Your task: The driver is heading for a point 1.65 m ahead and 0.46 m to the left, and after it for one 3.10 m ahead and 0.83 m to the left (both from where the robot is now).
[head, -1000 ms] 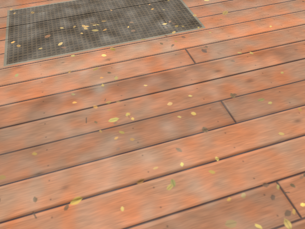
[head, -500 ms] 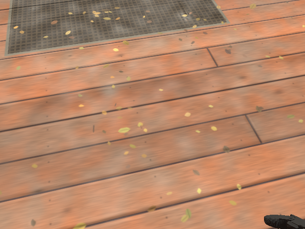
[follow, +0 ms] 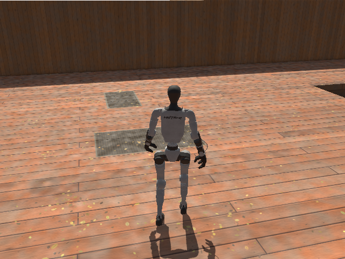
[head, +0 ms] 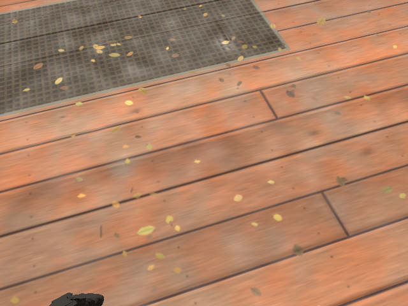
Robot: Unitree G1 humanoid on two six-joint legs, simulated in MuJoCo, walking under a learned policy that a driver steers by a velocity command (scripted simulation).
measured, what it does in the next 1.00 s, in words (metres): steps on the spot, turning left: left foot, then right foot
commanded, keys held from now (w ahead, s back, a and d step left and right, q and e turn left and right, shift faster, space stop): q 0.60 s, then no key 0.40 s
